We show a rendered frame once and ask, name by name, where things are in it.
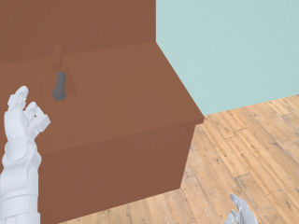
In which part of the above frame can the left robot hand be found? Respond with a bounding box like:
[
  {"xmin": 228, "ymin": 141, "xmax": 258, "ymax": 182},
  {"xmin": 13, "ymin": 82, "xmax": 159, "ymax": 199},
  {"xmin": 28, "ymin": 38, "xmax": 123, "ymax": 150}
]
[{"xmin": 4, "ymin": 86, "xmax": 50, "ymax": 141}]

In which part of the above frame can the tap lever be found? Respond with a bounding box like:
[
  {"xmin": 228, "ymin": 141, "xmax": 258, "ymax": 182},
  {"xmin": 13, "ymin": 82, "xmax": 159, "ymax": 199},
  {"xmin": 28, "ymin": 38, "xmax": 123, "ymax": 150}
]
[{"xmin": 52, "ymin": 71, "xmax": 66, "ymax": 102}]

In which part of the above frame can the counter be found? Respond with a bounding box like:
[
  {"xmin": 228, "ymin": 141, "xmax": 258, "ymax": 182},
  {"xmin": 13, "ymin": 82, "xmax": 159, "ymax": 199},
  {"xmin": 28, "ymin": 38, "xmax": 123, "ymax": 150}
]
[{"xmin": 0, "ymin": 0, "xmax": 205, "ymax": 224}]

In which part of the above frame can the left robot forearm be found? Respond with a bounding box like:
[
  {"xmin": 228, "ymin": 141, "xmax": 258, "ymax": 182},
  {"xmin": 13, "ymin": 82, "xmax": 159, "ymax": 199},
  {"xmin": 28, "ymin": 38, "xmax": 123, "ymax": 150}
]
[{"xmin": 0, "ymin": 136, "xmax": 42, "ymax": 224}]

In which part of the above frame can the right robot hand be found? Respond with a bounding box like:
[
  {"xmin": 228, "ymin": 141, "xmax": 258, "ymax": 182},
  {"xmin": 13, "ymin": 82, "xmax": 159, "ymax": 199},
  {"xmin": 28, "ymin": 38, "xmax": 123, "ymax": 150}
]
[{"xmin": 223, "ymin": 193, "xmax": 258, "ymax": 224}]

